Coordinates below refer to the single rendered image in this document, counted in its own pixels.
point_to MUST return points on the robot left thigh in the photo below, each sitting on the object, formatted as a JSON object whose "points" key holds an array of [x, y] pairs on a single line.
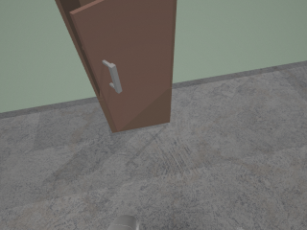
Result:
{"points": [[125, 222]]}

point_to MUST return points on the handle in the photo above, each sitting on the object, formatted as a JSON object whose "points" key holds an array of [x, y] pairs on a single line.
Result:
{"points": [[114, 76]]}

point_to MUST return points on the cupboard door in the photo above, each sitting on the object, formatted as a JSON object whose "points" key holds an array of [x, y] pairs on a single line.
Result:
{"points": [[136, 36]]}

